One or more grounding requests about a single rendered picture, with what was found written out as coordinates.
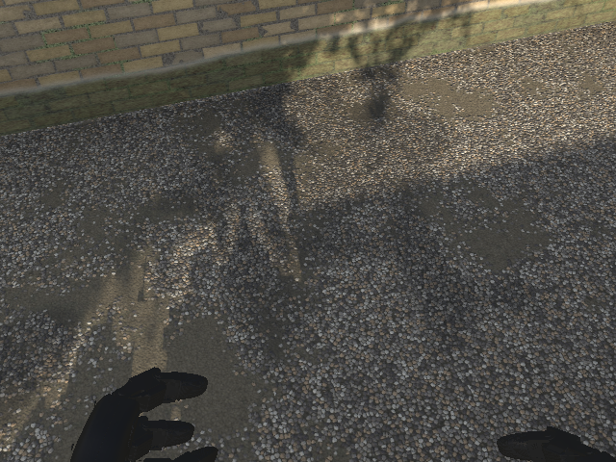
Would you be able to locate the right robot hand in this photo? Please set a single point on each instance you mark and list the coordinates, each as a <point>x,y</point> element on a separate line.
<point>551,445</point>

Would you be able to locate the left robot hand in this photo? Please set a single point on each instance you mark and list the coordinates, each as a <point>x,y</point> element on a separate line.
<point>114,432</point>

